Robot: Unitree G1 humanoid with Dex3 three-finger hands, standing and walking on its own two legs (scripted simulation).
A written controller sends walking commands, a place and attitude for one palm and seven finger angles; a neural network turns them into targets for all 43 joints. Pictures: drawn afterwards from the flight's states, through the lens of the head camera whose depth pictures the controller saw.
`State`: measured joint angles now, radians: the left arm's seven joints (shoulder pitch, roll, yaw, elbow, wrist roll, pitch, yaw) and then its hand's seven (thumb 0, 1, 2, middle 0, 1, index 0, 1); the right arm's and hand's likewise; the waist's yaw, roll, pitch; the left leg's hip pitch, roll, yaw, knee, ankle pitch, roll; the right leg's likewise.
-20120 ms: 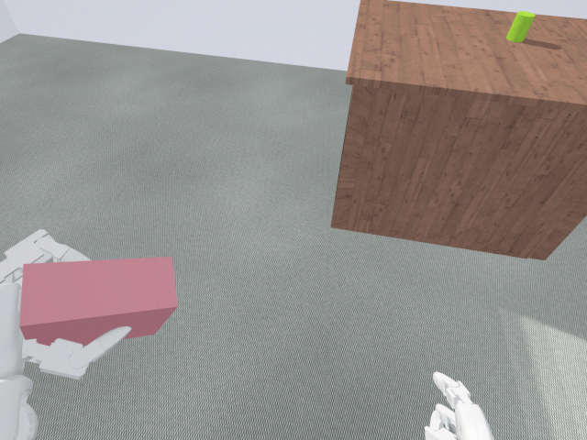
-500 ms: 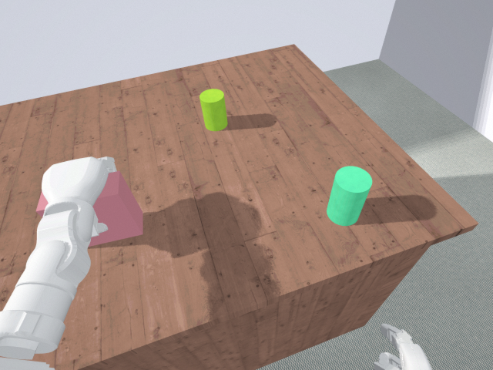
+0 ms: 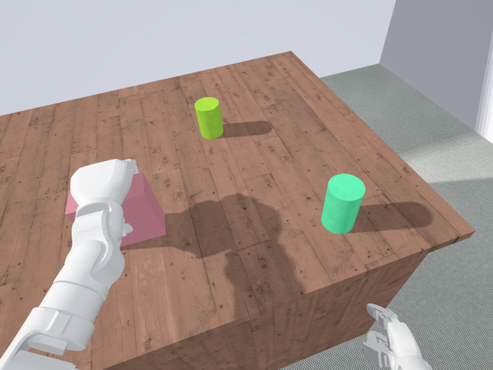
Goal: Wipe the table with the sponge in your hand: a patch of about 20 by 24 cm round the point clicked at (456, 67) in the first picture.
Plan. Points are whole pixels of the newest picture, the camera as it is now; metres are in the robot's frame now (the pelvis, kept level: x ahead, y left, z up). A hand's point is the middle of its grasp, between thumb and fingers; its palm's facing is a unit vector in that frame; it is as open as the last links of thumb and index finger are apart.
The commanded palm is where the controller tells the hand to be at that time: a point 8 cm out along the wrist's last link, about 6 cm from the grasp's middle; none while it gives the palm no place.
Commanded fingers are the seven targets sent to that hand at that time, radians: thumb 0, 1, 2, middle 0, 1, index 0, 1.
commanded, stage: wipe back along the middle lane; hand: left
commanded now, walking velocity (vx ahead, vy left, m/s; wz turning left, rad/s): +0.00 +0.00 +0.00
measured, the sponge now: (125, 220) +0.34 +0.27 +0.05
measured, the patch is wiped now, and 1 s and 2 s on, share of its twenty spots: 0.65 0.80 0.95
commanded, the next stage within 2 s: slide across to the third lane in 1.46 s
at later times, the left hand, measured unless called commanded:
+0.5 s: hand (117, 233) +0.28 +0.24 +0.09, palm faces +0.07 -0.05 -1.00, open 9.3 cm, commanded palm +0.25 +0.23 +0.13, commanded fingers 0.00 0.10 1.30 -1.20 -1.60 -1.20 -1.60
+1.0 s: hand (121, 257) +0.24 +0.22 +0.09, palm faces +0.11 -0.09 -0.99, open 9.3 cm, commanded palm +0.20 +0.21 +0.13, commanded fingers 0.00 0.10 1.30 -1.20 -1.60 -1.20 -1.60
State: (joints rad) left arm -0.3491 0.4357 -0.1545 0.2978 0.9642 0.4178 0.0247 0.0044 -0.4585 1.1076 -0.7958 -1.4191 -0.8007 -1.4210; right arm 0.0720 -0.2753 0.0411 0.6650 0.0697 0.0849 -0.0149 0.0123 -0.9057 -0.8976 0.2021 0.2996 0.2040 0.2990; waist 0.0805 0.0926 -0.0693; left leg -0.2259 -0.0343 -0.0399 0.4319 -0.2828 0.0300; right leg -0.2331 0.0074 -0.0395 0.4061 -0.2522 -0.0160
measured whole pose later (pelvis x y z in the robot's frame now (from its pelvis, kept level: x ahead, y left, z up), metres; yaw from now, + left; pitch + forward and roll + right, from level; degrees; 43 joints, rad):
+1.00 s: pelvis -0.02 -0.01 +0.00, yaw -2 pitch +0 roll +0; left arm 0.05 0.37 -0.21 -0.15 0.97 0.55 0.08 0.03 -0.44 1.10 -0.76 -1.46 -0.78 -1.44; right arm 0.05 -0.28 0.04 0.64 0.08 0.10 0.02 0.02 -0.91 -0.90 0.20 0.30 0.20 0.30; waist 0.11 0.12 -0.07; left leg -0.17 -0.02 -0.01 0.47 -0.29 0.01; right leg -0.21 0.03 -0.01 0.48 -0.27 -0.03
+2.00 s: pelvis -0.03 -0.02 +0.00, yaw -3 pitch -3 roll +0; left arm 0.16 0.30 -0.33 -0.40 0.91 0.56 0.08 0.00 -0.45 1.10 -0.78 -1.44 -0.80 -1.41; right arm 0.03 -0.25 0.04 0.62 0.07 0.13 0.04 0.02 -0.91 -0.90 0.20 0.30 0.18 0.29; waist 0.12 0.11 -0.04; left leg -0.12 0.00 0.00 0.45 -0.27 0.01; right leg -0.16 0.04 0.00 0.46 -0.25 -0.04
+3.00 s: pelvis -0.04 -0.04 +0.00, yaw -3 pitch -1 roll +1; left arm -0.22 0.27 -0.32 0.11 0.95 0.63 0.10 -0.03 -0.48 1.12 -0.80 -1.42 -0.83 -1.38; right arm 0.02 -0.28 0.04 0.67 0.09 0.15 -0.01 0.01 -0.91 -0.90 0.20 0.30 0.20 0.30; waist 0.08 0.10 -0.08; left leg -0.16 0.01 0.00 0.44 -0.26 -0.01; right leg -0.22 0.06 0.00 0.47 -0.24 -0.07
